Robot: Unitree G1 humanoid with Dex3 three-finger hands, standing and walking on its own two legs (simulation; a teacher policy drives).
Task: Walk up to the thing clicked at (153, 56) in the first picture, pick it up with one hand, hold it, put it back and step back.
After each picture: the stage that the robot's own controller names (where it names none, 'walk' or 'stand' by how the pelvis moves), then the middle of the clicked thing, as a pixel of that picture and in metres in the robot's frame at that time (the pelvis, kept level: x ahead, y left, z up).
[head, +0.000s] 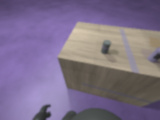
stand; (156, 55) +0.61 -0.50 +0.02
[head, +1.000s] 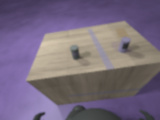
walk; (124, 45) +0.64 -0.18 +0.05
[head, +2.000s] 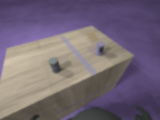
walk; (99, 49) +0.62 -0.04 +0.04
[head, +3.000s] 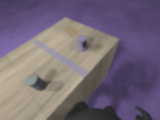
walk; (82, 43) +0.54 +0.15 +0.06
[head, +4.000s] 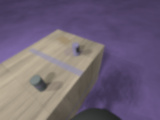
walk; (76, 49) +0.60 +0.15 +0.02
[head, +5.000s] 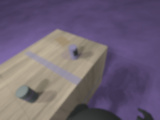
stand; (73, 52) +0.48 +0.23 +0.06
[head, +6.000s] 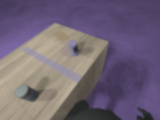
stand; (73, 48) +0.49 +0.23 +0.06
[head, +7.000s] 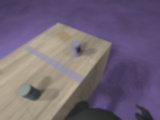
stand; (76, 49) +0.49 +0.21 +0.06
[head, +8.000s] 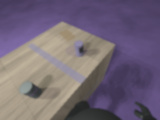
stand; (79, 49) +0.49 +0.19 +0.05
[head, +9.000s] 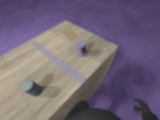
stand; (81, 49) +0.50 +0.17 +0.05
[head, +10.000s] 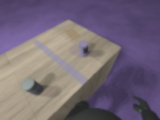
stand; (83, 49) +0.50 +0.16 +0.05
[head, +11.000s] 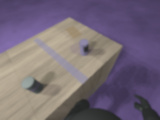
stand; (84, 47) +0.50 +0.15 +0.05
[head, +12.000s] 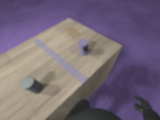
stand; (83, 47) +0.50 +0.15 +0.05
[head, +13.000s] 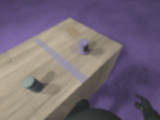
stand; (84, 47) +0.50 +0.15 +0.06
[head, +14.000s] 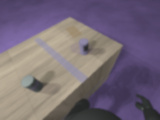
stand; (83, 47) +0.50 +0.15 +0.06
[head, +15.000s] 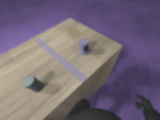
stand; (84, 47) +0.51 +0.15 +0.06
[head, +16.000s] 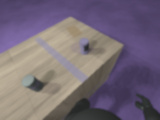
stand; (84, 46) +0.51 +0.15 +0.06
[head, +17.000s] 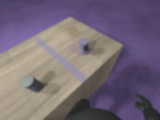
stand; (84, 47) +0.50 +0.15 +0.06
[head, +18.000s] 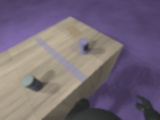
stand; (84, 46) +0.51 +0.15 +0.06
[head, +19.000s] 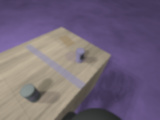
stand; (79, 55) +0.49 +0.14 +0.02
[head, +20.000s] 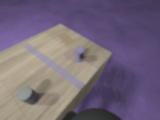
stand; (79, 54) +0.49 +0.12 +0.02
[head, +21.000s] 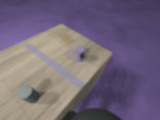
stand; (79, 54) +0.49 +0.12 +0.03
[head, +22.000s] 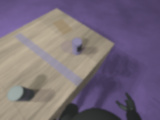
rise first; (77, 47) +0.48 +0.16 +0.03
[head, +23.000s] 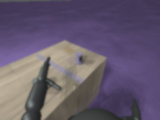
rise first; (79, 58) +0.57 +0.16 +0.03
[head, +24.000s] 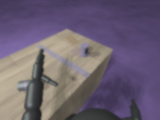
go down; (84, 50) +0.59 +0.12 +0.03
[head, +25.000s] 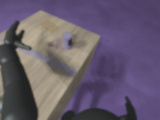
go down; (67, 41) +0.56 +0.15 +0.05
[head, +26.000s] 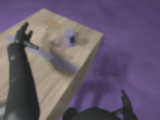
close in; (69, 39) +0.57 +0.14 +0.06
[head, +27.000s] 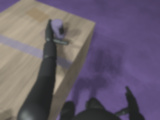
close; (58, 30) +0.59 +0.16 +0.09
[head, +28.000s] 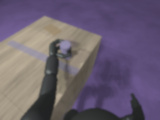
lift; (66, 50) +0.45 +0.15 +0.11
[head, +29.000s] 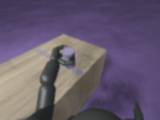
lift; (69, 58) +0.32 +0.15 +0.21
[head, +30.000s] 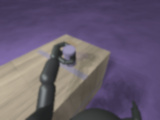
hold; (70, 56) +0.32 +0.15 +0.22
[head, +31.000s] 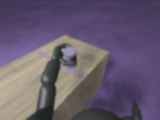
hold; (71, 58) +0.32 +0.14 +0.22
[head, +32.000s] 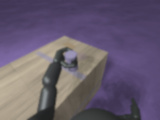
hold; (72, 61) +0.31 +0.13 +0.19
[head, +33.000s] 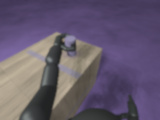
crouch; (71, 46) +0.42 +0.14 +0.21
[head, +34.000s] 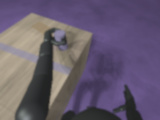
lower; (61, 40) +0.51 +0.13 +0.11
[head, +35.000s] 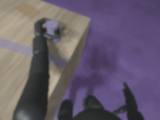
lower; (53, 32) +0.55 +0.15 +0.10
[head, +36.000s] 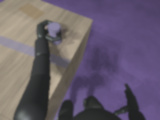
lower; (55, 34) +0.54 +0.15 +0.09
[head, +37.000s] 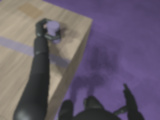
lower; (54, 33) +0.55 +0.16 +0.10
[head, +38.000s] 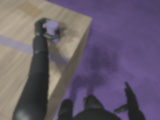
rest; (54, 32) +0.55 +0.16 +0.10
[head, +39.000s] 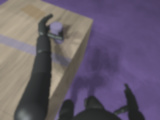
open; (57, 33) +0.55 +0.15 +0.09
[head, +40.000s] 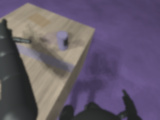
sink last; (62, 41) +0.52 +0.14 +0.08
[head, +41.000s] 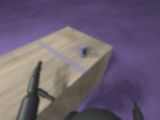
sink last; (82, 51) +0.55 +0.15 +0.05
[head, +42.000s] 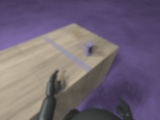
stand; (88, 49) +0.57 +0.11 +0.05
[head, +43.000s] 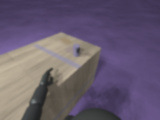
stand; (76, 50) +0.66 +0.11 +0.05
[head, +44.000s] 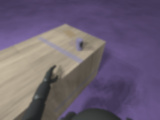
stand; (79, 44) +0.68 +0.14 +0.03
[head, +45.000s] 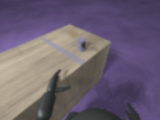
rise; (81, 45) +0.64 +0.16 +0.06
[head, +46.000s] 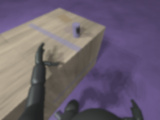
rise; (76, 30) +0.71 +0.16 +0.08
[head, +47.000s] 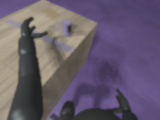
sink last; (67, 28) +0.67 +0.17 +0.07
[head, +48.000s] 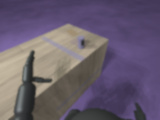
sink last; (81, 42) +0.69 +0.17 +0.05
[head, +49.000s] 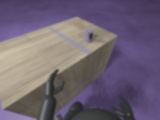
stand; (89, 36) +0.73 +0.14 +0.08
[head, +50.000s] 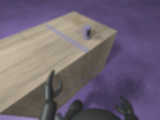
stand; (86, 32) +0.71 +0.15 +0.08
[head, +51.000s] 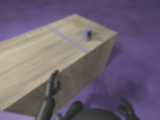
stand; (87, 34) +0.72 +0.15 +0.07
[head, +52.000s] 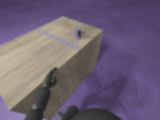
stand; (77, 33) +0.80 +0.19 +0.04
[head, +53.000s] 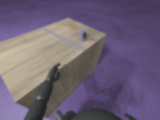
stand; (83, 35) +0.83 +0.13 +0.03
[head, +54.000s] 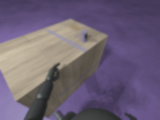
stand; (84, 36) +0.83 +0.12 +0.02
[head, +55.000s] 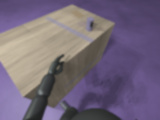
walk; (89, 24) +0.85 +0.04 +0.05
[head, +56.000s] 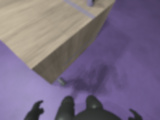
walk; out of the picture +1.01 +0.13 +0.03
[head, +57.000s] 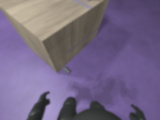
walk; out of the picture +1.25 +0.15 +0.04
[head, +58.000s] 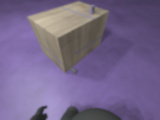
stand; (92, 9) +1.46 +0.12 +0.04
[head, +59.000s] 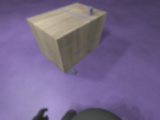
stand; (90, 11) +1.46 +0.12 +0.02
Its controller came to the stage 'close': yes
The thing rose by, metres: 0.20
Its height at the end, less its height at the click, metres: +0.00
